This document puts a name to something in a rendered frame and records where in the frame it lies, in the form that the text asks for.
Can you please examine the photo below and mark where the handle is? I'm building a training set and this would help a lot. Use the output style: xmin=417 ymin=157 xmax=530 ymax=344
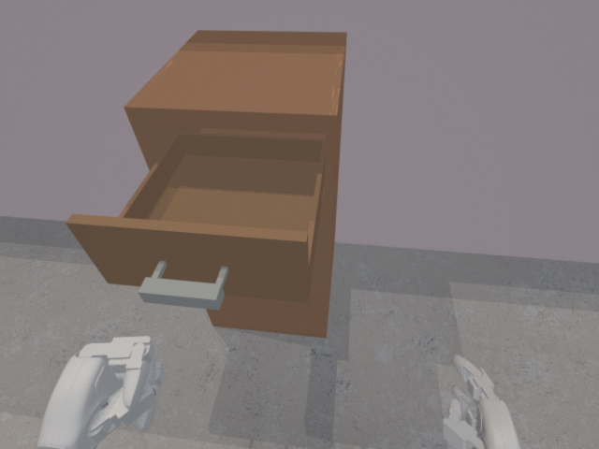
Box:
xmin=138 ymin=261 xmax=228 ymax=311

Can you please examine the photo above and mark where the left robot hand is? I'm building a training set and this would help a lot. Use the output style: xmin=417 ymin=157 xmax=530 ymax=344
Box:
xmin=37 ymin=336 xmax=165 ymax=449

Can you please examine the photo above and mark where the drawer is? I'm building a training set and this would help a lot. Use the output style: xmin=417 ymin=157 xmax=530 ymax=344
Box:
xmin=66 ymin=132 xmax=326 ymax=303

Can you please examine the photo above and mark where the right robot hand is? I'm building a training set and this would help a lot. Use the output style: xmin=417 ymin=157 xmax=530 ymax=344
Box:
xmin=443 ymin=355 xmax=520 ymax=449

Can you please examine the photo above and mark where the cabinet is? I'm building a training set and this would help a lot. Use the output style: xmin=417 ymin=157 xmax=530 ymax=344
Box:
xmin=124 ymin=30 xmax=347 ymax=339

